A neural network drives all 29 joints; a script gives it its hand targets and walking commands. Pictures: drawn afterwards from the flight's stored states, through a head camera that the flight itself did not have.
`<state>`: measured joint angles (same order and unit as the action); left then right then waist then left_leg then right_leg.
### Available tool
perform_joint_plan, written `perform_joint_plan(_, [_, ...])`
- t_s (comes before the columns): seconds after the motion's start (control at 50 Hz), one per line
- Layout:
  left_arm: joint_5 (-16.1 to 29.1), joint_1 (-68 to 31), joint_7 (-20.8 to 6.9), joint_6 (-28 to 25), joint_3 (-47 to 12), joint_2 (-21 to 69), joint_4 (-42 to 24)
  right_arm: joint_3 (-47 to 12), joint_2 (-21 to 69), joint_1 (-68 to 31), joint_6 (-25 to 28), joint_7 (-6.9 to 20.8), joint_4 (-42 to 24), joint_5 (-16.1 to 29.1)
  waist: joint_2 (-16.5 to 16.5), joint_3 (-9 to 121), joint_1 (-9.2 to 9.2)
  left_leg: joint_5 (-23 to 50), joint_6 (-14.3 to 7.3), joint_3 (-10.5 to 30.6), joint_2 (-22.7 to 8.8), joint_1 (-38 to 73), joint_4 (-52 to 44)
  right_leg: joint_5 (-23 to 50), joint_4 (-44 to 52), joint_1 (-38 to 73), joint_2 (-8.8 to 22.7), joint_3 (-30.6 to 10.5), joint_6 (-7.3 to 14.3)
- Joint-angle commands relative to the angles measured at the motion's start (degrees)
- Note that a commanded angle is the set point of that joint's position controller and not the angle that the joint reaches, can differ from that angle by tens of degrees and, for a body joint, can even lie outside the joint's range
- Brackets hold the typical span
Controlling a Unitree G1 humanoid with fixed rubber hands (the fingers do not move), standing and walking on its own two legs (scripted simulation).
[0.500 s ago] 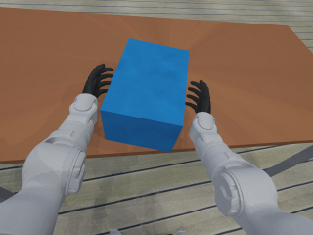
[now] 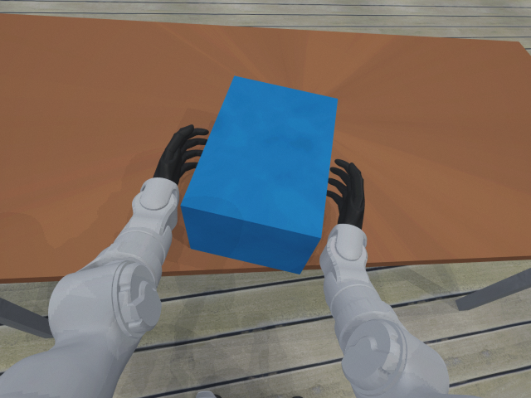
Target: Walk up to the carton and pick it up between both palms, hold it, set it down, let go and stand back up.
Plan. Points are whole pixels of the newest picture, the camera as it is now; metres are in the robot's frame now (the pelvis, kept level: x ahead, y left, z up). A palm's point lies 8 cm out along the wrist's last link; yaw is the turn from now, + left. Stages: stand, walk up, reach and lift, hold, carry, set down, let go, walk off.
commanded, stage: reach and lift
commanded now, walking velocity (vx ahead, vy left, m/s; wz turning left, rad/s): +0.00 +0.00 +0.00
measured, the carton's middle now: (266, 171) +0.49 +0.00 -0.01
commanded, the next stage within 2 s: none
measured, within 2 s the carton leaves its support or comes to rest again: leaves its support in 1.84 s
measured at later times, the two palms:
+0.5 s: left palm (170, 175) +0.44 +0.15 +0.03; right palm (348, 216) +0.38 -0.13 +0.03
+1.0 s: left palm (170, 175) +0.44 +0.15 +0.03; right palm (349, 216) +0.38 -0.13 +0.03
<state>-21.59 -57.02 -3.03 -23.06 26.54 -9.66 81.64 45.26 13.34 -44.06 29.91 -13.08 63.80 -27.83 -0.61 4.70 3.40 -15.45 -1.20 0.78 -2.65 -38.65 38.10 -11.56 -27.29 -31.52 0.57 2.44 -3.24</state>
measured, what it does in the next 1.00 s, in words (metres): stands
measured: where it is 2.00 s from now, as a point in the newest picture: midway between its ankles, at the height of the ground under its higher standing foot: outside the picture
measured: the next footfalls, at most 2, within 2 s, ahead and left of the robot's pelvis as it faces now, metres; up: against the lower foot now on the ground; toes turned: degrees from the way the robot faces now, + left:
none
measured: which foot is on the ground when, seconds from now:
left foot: down 0.00-1.00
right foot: down 0.00-1.00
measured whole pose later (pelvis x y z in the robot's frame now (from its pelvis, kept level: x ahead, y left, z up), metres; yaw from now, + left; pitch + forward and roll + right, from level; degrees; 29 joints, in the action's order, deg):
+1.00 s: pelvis +0.01 -0.01 +0.02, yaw +1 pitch +16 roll -3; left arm -30.0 -51.9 -6.5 -17.7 31.7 -5.0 67.9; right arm 45.8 15.2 -40.4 33.1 -15.6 62.1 -29.1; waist -4.5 3.2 2.0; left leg -10.1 -0.4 0.0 -2.5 -32.0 26.4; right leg -6.5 -15.5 -24.5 0.9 3.6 -2.3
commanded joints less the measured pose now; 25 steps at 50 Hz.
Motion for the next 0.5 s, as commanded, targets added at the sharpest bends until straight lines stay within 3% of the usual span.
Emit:
perform_joint_plan(0.0, [-5.1,-18.1,-7.1,0.1,-7.3,31.9,3.1,-18.3,28.5,-19.9,0.2,9.3,9.9,-8.1,7.0,28.2,0.20,32.3,6.6,-4.1,1.0,26.3,-3.6,15.2,2.6,10.4,-3.3,3.7,4.3])
perform_joint_plan(0.24, [-6.0,-16.4,-7.6,0.3,-8.0,32.4,-0.6,-18.5,29.2,-18.1,2.9,6.8,11.7,-7.8,7.4,26.9,-0.49,33.2,6.3,-5.4,1.6,25.6,-5.5,18.3,5.3,14.3,-3.1,3.3,4.3])
perform_joint_plan(0.4, [-7.7,-15.7,-7.6,1.9,-7.7,33.6,-3.4,-17.2,28.5,-18.2,3.6,5.9,11.0,-8.1,7.6,27.2,-0.73,31.6,6.3,-5.8,1.8,25.5,-7.0,16.3,7.1,14.6,-3.3,3.9,4.4])
perform_joint_plan(0.42, [-8.9,-16.9,-7.9,2.5,-4.6,35.5,-2.1,-17.4,30.8,-18.5,2.2,6.1,9.4,-9.5,4.8,25.8,-0.92,26.5,4.5,-6.3,2.7,22.8,-7.9,14.4,7.7,17.9,-1.8,3.5,3.6])
perform_joint_plan(0.48, [-9.7,-16.3,-8.1,3.3,-4.9,35.7,-3.2,-17.6,31.2,-17.4,1.5,6.4,8.3,-9.6,5.1,24.8,-0.77,23.0,4.1,-6.7,2.7,21.9,-10.4,14.8,7.6,20.8,-1.6,3.7,3.3])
